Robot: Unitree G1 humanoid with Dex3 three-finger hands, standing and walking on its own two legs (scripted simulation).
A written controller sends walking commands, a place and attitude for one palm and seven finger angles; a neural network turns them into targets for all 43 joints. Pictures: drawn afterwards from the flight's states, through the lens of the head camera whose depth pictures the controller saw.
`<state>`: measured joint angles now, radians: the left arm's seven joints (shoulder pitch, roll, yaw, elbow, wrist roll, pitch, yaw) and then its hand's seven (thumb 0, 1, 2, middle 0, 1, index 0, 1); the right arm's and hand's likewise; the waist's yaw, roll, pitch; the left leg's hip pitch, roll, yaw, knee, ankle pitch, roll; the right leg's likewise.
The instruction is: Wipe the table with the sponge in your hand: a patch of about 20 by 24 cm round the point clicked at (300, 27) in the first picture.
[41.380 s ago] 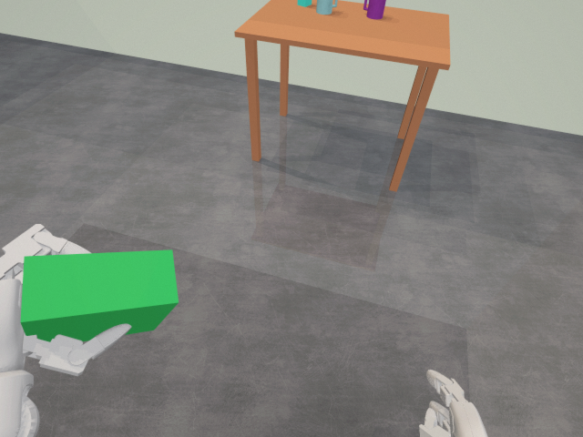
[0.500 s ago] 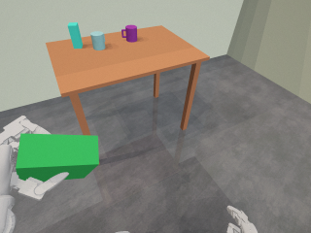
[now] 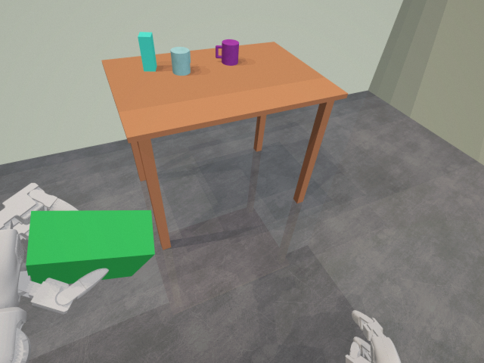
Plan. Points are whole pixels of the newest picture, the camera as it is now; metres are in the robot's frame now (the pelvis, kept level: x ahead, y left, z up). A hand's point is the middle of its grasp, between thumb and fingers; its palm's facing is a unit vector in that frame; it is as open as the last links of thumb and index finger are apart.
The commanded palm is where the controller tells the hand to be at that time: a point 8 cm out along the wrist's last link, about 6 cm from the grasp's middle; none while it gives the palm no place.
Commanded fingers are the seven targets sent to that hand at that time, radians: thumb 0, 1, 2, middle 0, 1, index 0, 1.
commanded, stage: stop stepping back and stand still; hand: left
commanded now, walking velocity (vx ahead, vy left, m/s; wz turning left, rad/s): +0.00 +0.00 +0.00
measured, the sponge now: (108, 248) +0.22 +0.20 +0.14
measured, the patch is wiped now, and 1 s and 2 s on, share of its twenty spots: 1.00 1.00 1.00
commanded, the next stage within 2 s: stand and wait in 0.12 s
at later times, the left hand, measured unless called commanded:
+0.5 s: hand (63, 227) +0.24 +0.26 +0.16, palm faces +0.41 -0.86 -0.31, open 9.8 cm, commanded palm +0.19 +0.29 +0.18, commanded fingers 0.00 0.10 1.30 -1.20 -1.60 -1.20 -1.60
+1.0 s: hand (82, 213) +0.26 +0.24 +0.16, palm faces +0.38 -0.87 -0.32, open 9.8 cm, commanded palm +0.21 +0.28 +0.18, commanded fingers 0.00 0.10 1.30 -1.20 -1.60 -1.20 -1.60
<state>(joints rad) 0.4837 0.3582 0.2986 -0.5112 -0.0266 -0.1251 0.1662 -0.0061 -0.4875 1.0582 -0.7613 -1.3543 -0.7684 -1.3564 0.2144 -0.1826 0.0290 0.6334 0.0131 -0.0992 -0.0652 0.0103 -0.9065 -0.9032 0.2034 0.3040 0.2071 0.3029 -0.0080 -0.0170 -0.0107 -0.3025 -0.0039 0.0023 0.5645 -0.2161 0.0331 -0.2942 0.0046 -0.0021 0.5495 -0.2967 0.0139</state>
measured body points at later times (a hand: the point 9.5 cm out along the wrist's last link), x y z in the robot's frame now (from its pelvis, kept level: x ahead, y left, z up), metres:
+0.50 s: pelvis +0.03 +0.01 +0.01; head +0.02 +0.04 +0.46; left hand +0.21 +0.30 +0.18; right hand +0.21 -0.21 -0.06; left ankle +0.06 +0.10 -0.73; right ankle +0.06 -0.13 -0.73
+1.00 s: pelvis +0.05 +0.00 +0.01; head +0.05 +0.02 +0.46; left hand +0.24 +0.29 +0.18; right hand +0.24 -0.23 -0.06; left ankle +0.06 +0.10 -0.73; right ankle +0.06 -0.13 -0.73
